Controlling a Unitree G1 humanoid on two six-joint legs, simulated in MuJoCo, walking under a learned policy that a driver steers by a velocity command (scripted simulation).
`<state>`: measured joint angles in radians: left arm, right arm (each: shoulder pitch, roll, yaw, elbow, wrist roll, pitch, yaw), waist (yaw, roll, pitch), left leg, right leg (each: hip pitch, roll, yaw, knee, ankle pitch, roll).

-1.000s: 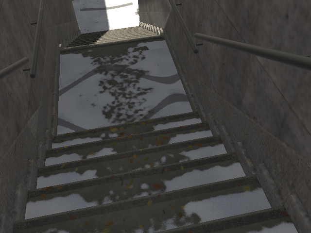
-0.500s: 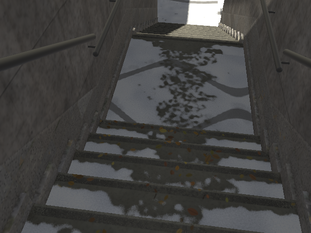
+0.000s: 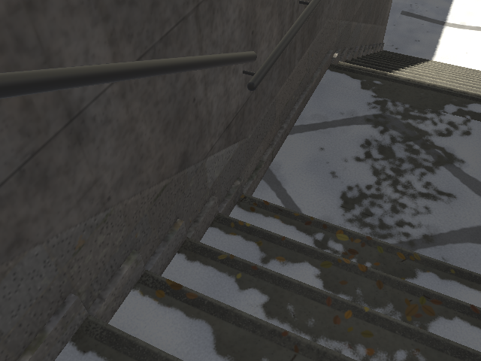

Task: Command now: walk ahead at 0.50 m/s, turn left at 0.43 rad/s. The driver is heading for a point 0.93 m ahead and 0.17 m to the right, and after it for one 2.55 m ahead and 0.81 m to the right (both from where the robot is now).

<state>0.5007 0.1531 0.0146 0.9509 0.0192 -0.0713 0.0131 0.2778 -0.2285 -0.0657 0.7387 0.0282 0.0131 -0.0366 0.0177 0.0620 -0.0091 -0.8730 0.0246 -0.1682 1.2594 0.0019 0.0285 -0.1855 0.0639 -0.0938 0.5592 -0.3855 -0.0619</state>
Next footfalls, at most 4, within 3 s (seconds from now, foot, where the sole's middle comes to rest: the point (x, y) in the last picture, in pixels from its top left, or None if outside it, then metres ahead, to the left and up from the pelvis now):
0.38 left None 0.42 0.19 -0.91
0.98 right None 0.59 -0.12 -1.07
1.48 left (272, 304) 0.93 -0.04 -1.22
1.98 right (331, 314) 0.88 -0.27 -1.22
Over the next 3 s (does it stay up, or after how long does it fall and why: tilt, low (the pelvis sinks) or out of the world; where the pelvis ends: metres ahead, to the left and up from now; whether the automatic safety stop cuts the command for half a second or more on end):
stays up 0.82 -0.16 -0.46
